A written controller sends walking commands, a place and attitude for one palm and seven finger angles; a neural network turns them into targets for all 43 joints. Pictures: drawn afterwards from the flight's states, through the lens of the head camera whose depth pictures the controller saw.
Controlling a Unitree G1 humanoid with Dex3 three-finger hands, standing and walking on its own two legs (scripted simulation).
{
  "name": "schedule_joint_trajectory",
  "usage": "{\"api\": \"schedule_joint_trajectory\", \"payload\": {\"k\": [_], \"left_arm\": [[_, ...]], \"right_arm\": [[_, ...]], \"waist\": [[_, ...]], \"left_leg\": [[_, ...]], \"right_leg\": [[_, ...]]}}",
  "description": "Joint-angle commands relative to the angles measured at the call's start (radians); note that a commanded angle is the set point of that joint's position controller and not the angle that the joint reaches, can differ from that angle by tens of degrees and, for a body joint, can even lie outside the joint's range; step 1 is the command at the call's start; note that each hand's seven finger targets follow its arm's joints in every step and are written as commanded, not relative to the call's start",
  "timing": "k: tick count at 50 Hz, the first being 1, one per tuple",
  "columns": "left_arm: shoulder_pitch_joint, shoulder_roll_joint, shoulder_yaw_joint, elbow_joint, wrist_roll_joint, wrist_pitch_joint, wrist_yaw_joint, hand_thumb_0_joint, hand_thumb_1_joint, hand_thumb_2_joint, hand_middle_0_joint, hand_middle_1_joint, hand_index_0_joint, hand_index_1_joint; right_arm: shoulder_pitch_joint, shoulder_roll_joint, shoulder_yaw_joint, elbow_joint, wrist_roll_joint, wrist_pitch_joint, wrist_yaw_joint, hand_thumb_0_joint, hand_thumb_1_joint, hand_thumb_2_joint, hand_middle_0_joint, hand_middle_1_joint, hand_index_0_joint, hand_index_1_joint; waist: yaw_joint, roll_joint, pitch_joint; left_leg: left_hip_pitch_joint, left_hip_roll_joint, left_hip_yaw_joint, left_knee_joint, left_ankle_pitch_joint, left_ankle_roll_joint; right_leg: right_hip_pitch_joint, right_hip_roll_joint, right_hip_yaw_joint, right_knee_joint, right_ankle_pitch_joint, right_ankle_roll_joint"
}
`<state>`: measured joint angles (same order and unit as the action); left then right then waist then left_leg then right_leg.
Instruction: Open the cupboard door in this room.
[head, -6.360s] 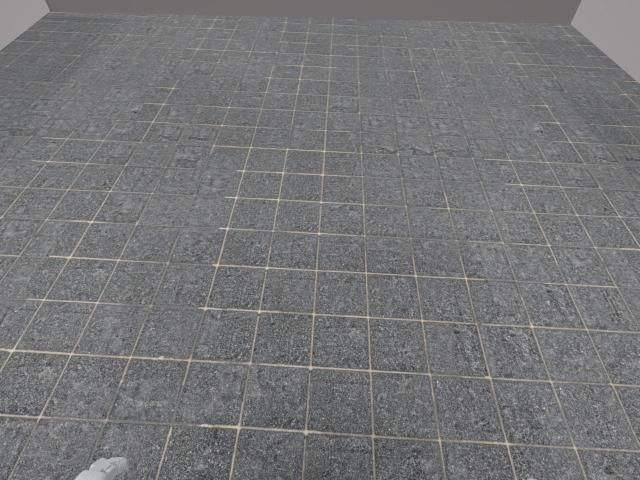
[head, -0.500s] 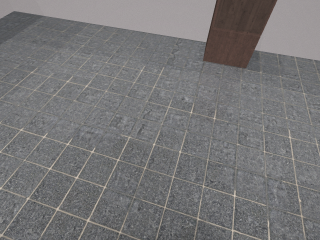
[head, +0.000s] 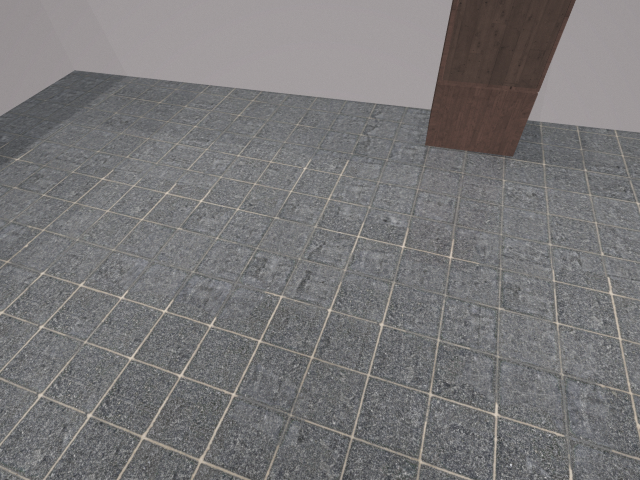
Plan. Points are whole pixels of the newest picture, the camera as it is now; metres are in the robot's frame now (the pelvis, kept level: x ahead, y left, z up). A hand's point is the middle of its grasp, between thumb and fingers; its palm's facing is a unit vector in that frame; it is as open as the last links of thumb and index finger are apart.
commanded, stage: stand and wait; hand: left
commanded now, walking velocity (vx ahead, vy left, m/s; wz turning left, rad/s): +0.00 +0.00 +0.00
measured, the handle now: out of the picture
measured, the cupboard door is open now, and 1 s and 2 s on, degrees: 0 0 0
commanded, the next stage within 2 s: turn or walk to find it in 0.16 s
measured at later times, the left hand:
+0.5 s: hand out of the picture +0.01 +0.17 -0.18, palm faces -0.05 -0.98 -0.17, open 7.4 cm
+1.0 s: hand out of the picture +0.07 +0.14 -0.17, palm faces -0.17 -0.96 -0.22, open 7.3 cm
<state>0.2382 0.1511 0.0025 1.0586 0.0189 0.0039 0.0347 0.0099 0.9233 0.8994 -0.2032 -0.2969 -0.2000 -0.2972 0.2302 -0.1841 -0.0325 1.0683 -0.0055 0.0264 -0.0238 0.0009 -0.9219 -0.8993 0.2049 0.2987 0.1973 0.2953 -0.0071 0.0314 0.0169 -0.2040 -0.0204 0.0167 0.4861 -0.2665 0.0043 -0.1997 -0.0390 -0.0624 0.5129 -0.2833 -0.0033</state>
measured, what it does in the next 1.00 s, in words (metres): steps on the spot: right foot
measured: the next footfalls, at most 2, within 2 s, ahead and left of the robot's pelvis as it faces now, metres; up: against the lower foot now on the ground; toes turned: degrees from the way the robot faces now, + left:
right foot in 0.74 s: +0.00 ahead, -0.13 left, +0.00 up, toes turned -16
left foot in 1.02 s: +0.00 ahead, +0.12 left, +0.00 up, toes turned +6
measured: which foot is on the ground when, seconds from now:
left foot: down 0.00-0.74, up 0.76-1.00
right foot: down 0.00-0.50, up 0.52-0.72, down 0.74-1.00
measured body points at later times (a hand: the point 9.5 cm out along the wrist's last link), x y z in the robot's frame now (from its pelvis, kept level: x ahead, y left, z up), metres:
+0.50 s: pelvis -0.01 +0.00 +0.00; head +0.01 +0.00 +0.45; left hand +0.01 +0.22 -0.17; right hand -0.04 -0.23 -0.16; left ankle +0.00 +0.11 -0.74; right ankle -0.01 -0.11 -0.74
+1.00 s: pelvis -0.02 -0.03 +0.00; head -0.01 -0.04 +0.45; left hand +0.08 +0.19 -0.15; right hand -0.03 -0.27 -0.16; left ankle -0.01 +0.10 -0.73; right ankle -0.04 -0.12 -0.74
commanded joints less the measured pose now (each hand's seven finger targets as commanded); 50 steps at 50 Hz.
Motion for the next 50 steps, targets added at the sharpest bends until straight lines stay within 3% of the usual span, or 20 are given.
{"api": "schedule_joint_trajectory", "payload": {"k": [1, 5, 11, 17, 21, 23, 25, 26, 27, 29, 32, 35, 36, 37, 38, 40, 42, 46, 49, 50], "left_arm": [[0.011, 0.152, 0.028, -0.026, -0.009, -0.020, 0.000, 0.000, 0.900, 0.900, -0.200, -0.300, -0.200, -0.300], [0.035, 0.121, 0.019, 0.002, -0.017, -0.015, 0.001, 0.000, 0.900, 0.900, -0.200, -0.300, -0.200, -0.300], [0.060, 0.114, 0.020, 0.035, -0.018, -0.011, 0.000, 0.000, 0.900, 0.900, -0.200, -0.300, -0.200, -0.300], [0.035, 0.155, 0.060, 0.010, -0.009, 0.013, -0.007, 0.000, 0.900, 0.900, -0.200, -0.300, -0.200, -0.300], [0.009, 0.165, 0.082, -0.027, -0.004, 0.022, -0.013, 0.000, 0.900, 0.900, -0.200, -0.300, -0.200, -0.300], [-0.010, 0.150, 0.086, -0.049, -0.003, 0.027, -0.017, 0.000, 0.900, 0.900, -0.200, -0.300, -0.200, -0.300], [-0.026, 0.109, 0.083, -0.080, -0.003, 0.032, -0.025, 0.000, 0.900, 0.900, -0.200, -0.300, -0.200, -0.300], [-0.034, 0.101, 0.084, -0.092, 0.002, 0.035, -0.030, 0.000, 0.900, 0.900, -0.200, -0.300, -0.200, -0.300], [-0.043, 0.109, 0.091, -0.104, 0.006, 0.040, -0.030, 0.000, 0.900, 0.900, -0.200, -0.300, -0.200, -0.300], [-0.036, 0.085, 0.091, -0.112, 0.008, 0.039, -0.034, 0.000, 0.900, 0.900, -0.200, -0.300, -0.200, -0.300], [-0.004, 0.060, 0.074, -0.112, 0.004, 0.030, -0.035, 0.000, 0.900, 0.900, -0.200, -0.300, -0.200, -0.300], [0.093, 0.080, 0.071, -0.084, 0.006, 0.014, -0.030, 0.000, 0.900, 0.900, -0.200, -0.300, -0.200, -0.300], [0.107, 0.137, 0.075, -0.079, 0.013, 0.002, -0.023, 0.000, 0.900, 0.900, -0.200, -0.300, -0.200, -0.300], [0.092, 0.224, 0.083, -0.081, 0.014, -0.012, -0.012, 0.000, 0.900, 0.900, -0.200, -0.300, -0.200, -0.300], [0.116, 0.230, 0.077, -0.082, 0.003, -0.009, -0.011, 0.000, 0.900, 0.900, -0.200, -0.300, -0.200, -0.300], [0.020, 0.205, 0.071, -0.092, 0.007, -0.012, -0.007, 0.000, 0.900, 0.900, -0.200, -0.300, -0.200, -0.300], [-0.032, 0.178, 0.064, -0.098, 0.005, -0.013, -0.004, 0.000, 0.900, 0.900, -0.200, -0.300, -0.200, -0.300], [-0.013, 0.187, 0.054, -0.071, 0.004, -0.026, -0.002, 0.000, 0.900, 0.900, -0.200, -0.300, -0.200, -0.300], [-0.011, 0.170, 0.049, -0.040, -0.008, -0.022, 0.001, 0.000, 0.900, 0.900, -0.200, -0.300, -0.200, -0.300], [-0.005, 0.150, 0.043, -0.032, -0.013, -0.018, -0.001, 0.000, 0.900, 0.900, -0.200, -0.300, -0.200, -0.300]], "right_arm": [[0.079, -0.047, 0.000, 0.003, -0.012, -0.019, 0.002, 0.000, -0.900, -0.900, 0.200, 0.300, 0.200, 0.300], [0.096, -0.050, 0.010, 0.044, -0.008, -0.034, -0.002, 0.000, -0.900, -0.900, 0.200, 0.300, 0.200, 0.300], [0.117, -0.053, 0.009, 0.071, -0.005, -0.037, -0.015, 0.000, -0.900, -0.900, 0.200, 0.300, 0.200, 0.300], [0.097, -0.059, -0.018, 0.037, -0.007, -0.012, -0.020, 0.000, -0.900, -0.900, 0.200, 0.300, 0.200, 0.300], [0.101, -0.058, -0.030, 0.005, -0.008, -0.015, -0.022, 0.000, -0.900, -0.900, 0.200, 0.300, 0.200, 0.300], [0.097, -0.075, -0.037, -0.013, -0.010, -0.019, -0.024, 0.000, -0.900, -0.900, 0.200, 0.300, 0.200, 0.300], [0.092, -0.135, -0.052, -0.033, -0.013, -0.027, -0.026, 0.000, -0.900, -0.900, 0.200, 0.300, 0.200, 0.300], [0.087, -0.156, -0.060, -0.043, -0.012, -0.034, -0.028, 0.000, -0.900, -0.900, 0.200, 0.300, 0.200, 0.300], [0.083, -0.155, -0.060, -0.056, -0.013, -0.038, -0.030, 0.000, -0.900, -0.900, 0.200, 0.300, 0.200, 0.300], [0.035, -0.151, -0.057, -0.072, -0.023, -0.042, -0.027, 0.000, -0.900, -0.900, 0.200, 0.300, 0.200, 0.300], [0.008, -0.161, -0.061, -0.076, -0.029, -0.038, -0.021, 0.000, -0.900, -0.900, 0.200, 0.300, 0.200, 0.300], [-0.001, -0.165, -0.060, -0.070, -0.019, -0.028, -0.012, 0.000, -0.900, -0.900, 0.200, 0.300, 0.200, 0.300], [0.018, -0.123, -0.055, -0.074, -0.010, -0.027, -0.007, 0.000, -0.900, -0.900, 0.200, 0.300, 0.200, 0.300], [0.018, -0.051, -0.038, -0.102, -0.006, -0.023, 0.001, 0.000, -0.900, -0.900, 0.200, 0.300, 0.200, 0.300], [-0.054, -0.066, -0.035, -0.116, -0.003, -0.004, -0.003, 0.000, -0.900, -0.900, 0.200, 0.300, 0.200, 0.300], [-0.046, -0.073, -0.033, -0.098, -0.008, 0.006, -0.002, 0.000, -0.900, -0.900, 0.200, 0.300, 0.200, 0.300], [-0.004, -0.070, -0.031, -0.061, -0.009, 0.001, 0.002, 0.000, -0.900, -0.900, 0.200, 0.300, 0.200, 0.300], [0.010, -0.052, -0.015, -0.036, -0.003, -0.012, 0.002, 0.000, -0.900, -0.900, 0.200, 0.300, 0.200, 0.300], [0.050, -0.042, -0.003, -0.007, -0.005, -0.020, -0.001, 0.000, -0.900, -0.900, 0.200, 0.300, 0.200, 0.300], [0.062, -0.058, -0.001, 0.005, -0.006, -0.029, -0.003, 0.000, -0.900, -0.900, 0.200, 0.300, 0.200, 0.300]], "waist": [[-0.013, -0.178, 0.057], [0.006, -0.033, 0.052], [0.010, -0.023, 0.037], [0.000, -0.100, 0.060], [-0.012, -0.087, 0.040], [-0.017, -0.022, 0.041], [-0.019, 0.165, 0.048], [-0.021, 0.218, 0.024], [-0.022, 0.178, 0.016], [-0.002, 0.100, 0.017], [0.005, 0.098, -0.013], [0.044, 0.058, -0.037], [0.041, -0.075, -0.040], [0.028, -0.302, -0.023], [0.069, -0.235, -0.027], [0.029, -0.242, 0.022], [0.001, -0.164, 0.002], [0.014, -0.145, -0.046], [0.000, -0.121, -0.031], [-0.001, -0.050, -0.031]], "left_leg": [[0.020, 0.067, -0.039, -0.054, 0.075, -0.005], [0.020, 0.108, -0.073, -0.127, 0.178, 0.003], [0.036, 0.125, -0.045, -0.119, 0.181, 0.002], [-0.014, 0.108, 0.035, 0.009, 0.007, -0.019], [-0.001, 0.120, 0.042, 0.032, -0.021, -0.015], [0.024, 0.166, -0.001, -0.028, -0.035, 0.005], [0.033, 0.318, -0.163, -0.194, -0.081, 0.081], [0.033, 0.407, -0.211, -0.250, -0.010, 0.140], [0.020, 0.441, -0.218, -0.253, 0.070, 0.174], [0.029, 0.414, -0.130, -0.197, 0.223, 0.179], [0.030, 0.371, -0.040, -0.117, 0.354, 0.157], [-0.028, 0.295, 0.042, 0.027, 0.265, 0.076], [-0.097, 0.226, 0.095, 0.158, 0.134, 0.016], [-0.292, 0.116, 0.142, 0.291, -0.225, -0.040], [-0.227, 0.110, 0.038, 0.380, -0.320, -0.036], [-0.238, 0.105, -0.020, 0.464, -0.257, -0.025], [-0.217, 0.101, -0.014, 0.458, -0.189, -0.031], [-0.113, 0.086, 0.007, 0.219, -0.151, -0.037], [0.015, 0.088, 0.016, -0.020, 0.028, -0.036], [0.087, 0.116, -0.023, -0.097, 0.148, -0.023]], "right_leg": [[-0.087, -0.180, 0.188, -0.227, 0.065, -0.074], [-0.032, -0.102, 0.111, -0.181, 0.069, -0.025], [0.003, -0.089, 0.125, -0.179, 0.163, -0.028], [-0.087, -0.129, 0.249, -0.197, 0.065, -0.078], [-0.144, -0.126, 0.282, -0.168, 0.064, -0.093], [-0.202, -0.068, 0.243, -0.097, 0.050, -0.069], [-0.269, 0.047, 0.101, 0.143, -0.008, -0.015], [-0.283, 0.049, 0.044, 0.339, -0.137, 0.005], [-0.294, 0.023, 0.062, 0.487, -0.228, 0.010], [-0.308, -0.005, 0.061, 0.526, -0.242, 0.019], [-0.190, -0.010, 0.001, 0.316, -0.212, 0.024], [0.008, 0.008, -0.031, -0.029, 0.075, 0.026], [0.080, -0.088, 0.086, -0.144, 0.220, 0.002], [0.145, -0.300, 0.341, -0.186, 0.449, -0.087], [0.013, -0.346, 0.355, -0.212, 0.433, -0.170], [-0.043, -0.286, 0.347, -0.228, 0.313, -0.194], [-0.013, -0.230, 0.248, -0.194, 0.386, -0.174], [0.053, -0.206, 0.167, -0.166, 0.440, -0.167], [0.012, -0.185, 0.135, -0.129, 0.355, -0.112], [-0.038, -0.150, 0.114, -0.103, 0.287, -0.072]]}}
